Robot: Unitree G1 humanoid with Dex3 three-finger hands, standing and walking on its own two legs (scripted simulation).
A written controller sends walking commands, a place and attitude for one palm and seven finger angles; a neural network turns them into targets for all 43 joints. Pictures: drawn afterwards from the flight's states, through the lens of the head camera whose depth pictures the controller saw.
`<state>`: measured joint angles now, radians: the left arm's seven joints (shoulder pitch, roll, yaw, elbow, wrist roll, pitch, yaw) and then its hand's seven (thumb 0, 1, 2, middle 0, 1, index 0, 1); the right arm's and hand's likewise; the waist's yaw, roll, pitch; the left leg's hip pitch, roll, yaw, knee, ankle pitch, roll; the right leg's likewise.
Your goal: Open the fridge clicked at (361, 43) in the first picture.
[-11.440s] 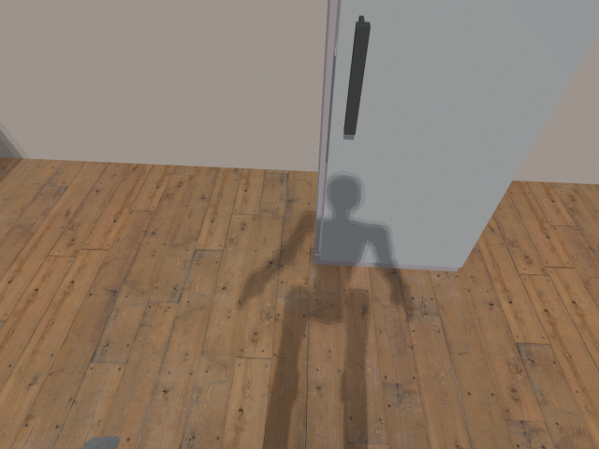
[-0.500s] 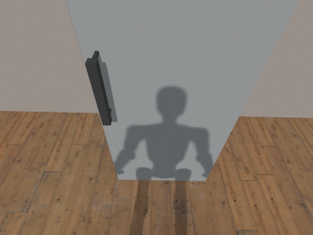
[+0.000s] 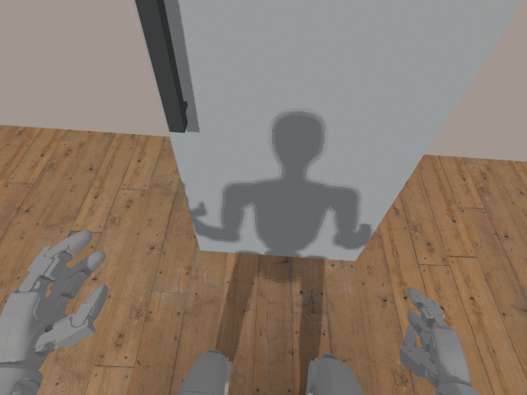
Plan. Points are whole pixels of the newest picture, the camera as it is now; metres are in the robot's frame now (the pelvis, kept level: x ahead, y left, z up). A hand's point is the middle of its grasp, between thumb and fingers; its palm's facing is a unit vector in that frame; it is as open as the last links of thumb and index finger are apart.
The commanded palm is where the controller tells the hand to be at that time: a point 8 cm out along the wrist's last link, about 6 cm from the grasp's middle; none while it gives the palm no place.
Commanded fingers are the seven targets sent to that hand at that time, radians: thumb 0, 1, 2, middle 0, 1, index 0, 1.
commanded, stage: raise the hand to about handle height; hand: left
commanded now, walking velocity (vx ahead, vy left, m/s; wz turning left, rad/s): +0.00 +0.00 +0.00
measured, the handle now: (168, 55) +0.56 +0.23 +0.19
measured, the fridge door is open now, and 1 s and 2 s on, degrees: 0 0 0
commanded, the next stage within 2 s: move the hooked fingers beside the handle in 1.66 s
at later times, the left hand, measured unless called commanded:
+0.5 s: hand (62, 255) +0.24 +0.27 +0.13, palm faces +0.13 -0.99 -0.08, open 11.7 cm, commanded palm +0.21 +0.32 +0.14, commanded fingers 0.00 -0.22 0.42 -0.28 -1.02 -0.28 -1.02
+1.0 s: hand (40, 185) +0.29 +0.29 +0.19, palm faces +0.14 -0.99 -0.04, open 13.9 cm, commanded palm +0.26 +0.33 +0.20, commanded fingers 0.00 -0.50 0.30 -0.30 -1.20 -0.30 -1.20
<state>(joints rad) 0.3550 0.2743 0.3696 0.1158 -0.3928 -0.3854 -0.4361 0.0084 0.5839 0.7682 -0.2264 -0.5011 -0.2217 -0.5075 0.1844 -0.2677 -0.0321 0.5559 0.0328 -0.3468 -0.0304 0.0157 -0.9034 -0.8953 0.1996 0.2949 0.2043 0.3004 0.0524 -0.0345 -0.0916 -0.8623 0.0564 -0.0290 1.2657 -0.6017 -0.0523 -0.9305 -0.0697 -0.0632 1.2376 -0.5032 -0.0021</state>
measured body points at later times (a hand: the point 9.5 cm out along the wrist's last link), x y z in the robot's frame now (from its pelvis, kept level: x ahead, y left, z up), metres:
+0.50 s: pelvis +0.01 +0.01 +0.05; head +0.05 +0.02 +0.50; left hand +0.22 +0.32 +0.13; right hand +0.17 -0.25 -0.02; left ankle +0.02 +0.15 -0.63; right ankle +0.06 -0.12 -0.63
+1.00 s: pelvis +0.04 +0.01 +0.08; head +0.05 +0.01 +0.53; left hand +0.27 +0.34 +0.19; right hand +0.23 -0.22 +0.02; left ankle +0.02 +0.15 -0.63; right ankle +0.06 -0.12 -0.63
